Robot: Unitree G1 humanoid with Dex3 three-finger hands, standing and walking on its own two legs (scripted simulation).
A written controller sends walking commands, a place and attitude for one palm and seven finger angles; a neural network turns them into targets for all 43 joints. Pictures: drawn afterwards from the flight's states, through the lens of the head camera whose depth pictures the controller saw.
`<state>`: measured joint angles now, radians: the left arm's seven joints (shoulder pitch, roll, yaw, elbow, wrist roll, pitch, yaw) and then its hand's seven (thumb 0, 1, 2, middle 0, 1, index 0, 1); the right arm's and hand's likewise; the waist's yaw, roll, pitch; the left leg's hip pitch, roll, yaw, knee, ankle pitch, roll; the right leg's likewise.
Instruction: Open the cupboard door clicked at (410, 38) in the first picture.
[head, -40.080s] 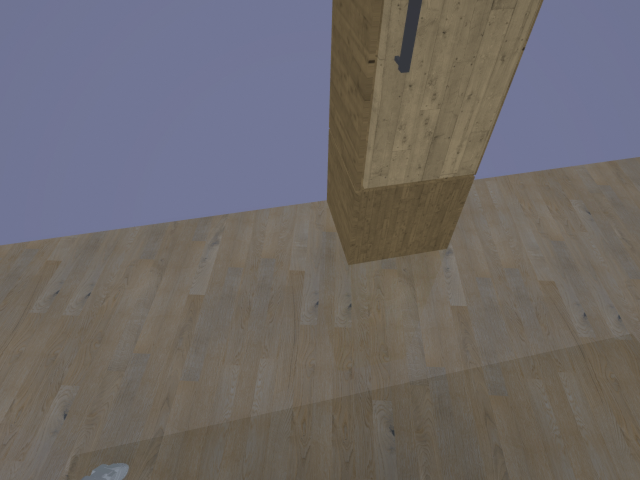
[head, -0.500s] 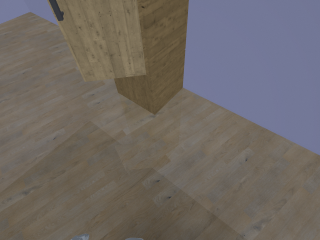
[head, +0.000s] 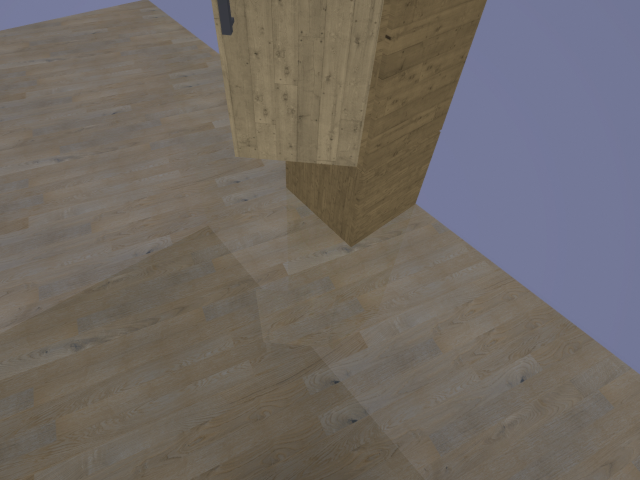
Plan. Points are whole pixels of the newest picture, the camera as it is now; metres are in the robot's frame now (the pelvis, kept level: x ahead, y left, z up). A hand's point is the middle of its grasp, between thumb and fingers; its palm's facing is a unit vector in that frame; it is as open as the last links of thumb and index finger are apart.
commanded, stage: take the last steps up to it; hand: left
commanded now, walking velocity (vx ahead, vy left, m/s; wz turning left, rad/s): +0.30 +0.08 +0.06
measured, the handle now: out of the picture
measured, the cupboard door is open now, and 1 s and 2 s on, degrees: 46 46 46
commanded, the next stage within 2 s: come to a stop and stand still in 1.06 s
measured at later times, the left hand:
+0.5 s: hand (221, 413) +0.22 +0.16 -0.15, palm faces +0.11 -0.97 -0.22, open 7.1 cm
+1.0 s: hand (184, 347) +0.33 +0.25 -0.17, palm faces +0.10 -0.98 -0.15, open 7.4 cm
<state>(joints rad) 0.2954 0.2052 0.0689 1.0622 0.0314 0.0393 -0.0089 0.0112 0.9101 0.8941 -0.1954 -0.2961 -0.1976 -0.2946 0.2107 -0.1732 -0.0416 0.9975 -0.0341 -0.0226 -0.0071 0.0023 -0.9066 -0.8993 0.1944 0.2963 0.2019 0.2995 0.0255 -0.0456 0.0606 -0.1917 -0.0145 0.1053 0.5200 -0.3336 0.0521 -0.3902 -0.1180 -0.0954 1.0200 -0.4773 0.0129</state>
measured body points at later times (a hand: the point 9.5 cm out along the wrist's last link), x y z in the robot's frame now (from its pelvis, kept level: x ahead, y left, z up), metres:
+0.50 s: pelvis +0.15 -0.02 +0.01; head +0.18 -0.04 +0.45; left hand +0.22 +0.21 -0.13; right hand +0.11 -0.24 -0.16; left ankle +0.11 +0.11 -0.65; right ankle +0.17 -0.11 -0.73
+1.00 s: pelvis +0.33 +0.08 +0.01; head +0.36 +0.09 +0.46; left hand +0.32 +0.31 -0.16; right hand +0.40 -0.15 -0.14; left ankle +0.34 +0.16 -0.73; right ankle +0.32 -0.05 -0.65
